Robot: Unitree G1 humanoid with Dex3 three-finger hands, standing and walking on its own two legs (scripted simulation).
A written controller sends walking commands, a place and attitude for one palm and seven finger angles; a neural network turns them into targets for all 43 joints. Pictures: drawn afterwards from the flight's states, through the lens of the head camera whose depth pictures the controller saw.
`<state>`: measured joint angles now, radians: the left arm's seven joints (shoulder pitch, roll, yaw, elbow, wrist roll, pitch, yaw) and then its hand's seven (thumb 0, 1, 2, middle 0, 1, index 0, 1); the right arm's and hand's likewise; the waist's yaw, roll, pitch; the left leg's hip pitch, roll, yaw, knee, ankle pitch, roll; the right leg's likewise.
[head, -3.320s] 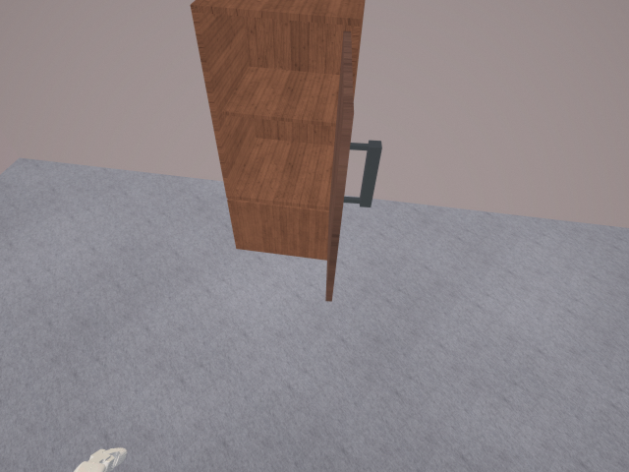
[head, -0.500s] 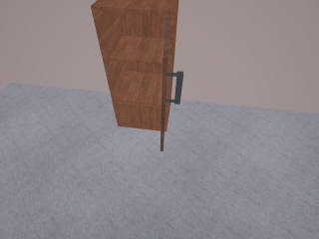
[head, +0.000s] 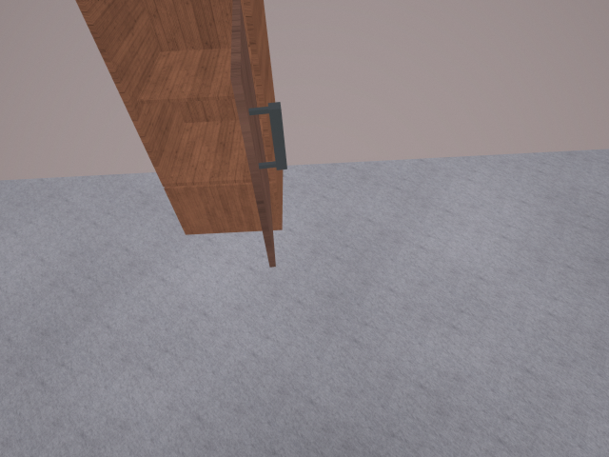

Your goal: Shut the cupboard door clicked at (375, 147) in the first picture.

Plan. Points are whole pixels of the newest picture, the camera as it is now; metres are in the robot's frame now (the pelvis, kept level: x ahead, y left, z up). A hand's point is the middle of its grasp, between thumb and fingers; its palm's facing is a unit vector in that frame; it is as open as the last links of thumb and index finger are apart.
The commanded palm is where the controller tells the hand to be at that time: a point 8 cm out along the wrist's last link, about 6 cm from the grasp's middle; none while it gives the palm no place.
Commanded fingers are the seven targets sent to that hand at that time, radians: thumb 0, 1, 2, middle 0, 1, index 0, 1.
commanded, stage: walk around to get in front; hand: left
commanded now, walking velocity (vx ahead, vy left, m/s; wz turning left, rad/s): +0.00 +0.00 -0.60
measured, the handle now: (268, 139) +0.72 +0.15 -0.02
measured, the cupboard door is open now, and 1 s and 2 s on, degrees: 95 95 95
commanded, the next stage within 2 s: none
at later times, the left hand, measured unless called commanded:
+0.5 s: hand out of the picture +0.06 +0.21 -0.14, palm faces -0.15 -0.96 -0.24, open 7.4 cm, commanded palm none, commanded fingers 0.00 0.90 0.90 -0.20 -0.30 -0.20 -0.30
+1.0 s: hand out of the picture +0.12 +0.23 -0.15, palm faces -0.51 -0.84 -0.18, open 7.4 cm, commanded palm none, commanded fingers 0.00 0.90 0.90 -0.20 -0.30 -0.20 -0.30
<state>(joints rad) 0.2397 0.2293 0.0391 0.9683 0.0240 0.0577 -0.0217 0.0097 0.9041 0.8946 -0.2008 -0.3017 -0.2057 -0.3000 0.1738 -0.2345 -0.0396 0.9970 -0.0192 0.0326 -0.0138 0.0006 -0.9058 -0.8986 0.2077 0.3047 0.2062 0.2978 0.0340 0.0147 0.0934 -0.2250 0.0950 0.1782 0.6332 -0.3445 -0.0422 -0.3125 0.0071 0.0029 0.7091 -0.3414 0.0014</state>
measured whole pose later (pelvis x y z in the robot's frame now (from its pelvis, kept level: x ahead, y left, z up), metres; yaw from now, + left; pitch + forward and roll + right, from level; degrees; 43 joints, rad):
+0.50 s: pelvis -0.03 +0.02 +0.02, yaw -14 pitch +1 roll +1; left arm 0.26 0.22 0.06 0.92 0.03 0.04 0.00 0.01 0.90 0.89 -0.20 -0.30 -0.21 -0.30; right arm 0.12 -0.25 -0.06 0.93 -0.01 0.05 -0.03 0.00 -0.91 -0.90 0.20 0.30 0.20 0.30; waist 0.06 -0.01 0.04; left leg -0.36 0.01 -0.04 0.81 -0.41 -0.06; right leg -0.31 0.14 0.22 0.41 -0.09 -0.04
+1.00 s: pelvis -0.05 +0.09 +0.02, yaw -34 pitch +0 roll -2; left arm 0.22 0.26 0.10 0.95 0.03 0.11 -0.04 0.01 0.91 0.90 -0.20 -0.30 -0.20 -0.30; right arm 0.30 -0.17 -0.03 0.94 -0.02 0.00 -0.03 0.00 -0.91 -0.90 0.21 0.30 0.21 0.30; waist -0.01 -0.04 0.06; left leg -0.19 0.08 0.24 0.46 -0.27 0.05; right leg -0.44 -0.05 0.02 1.01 -0.38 0.10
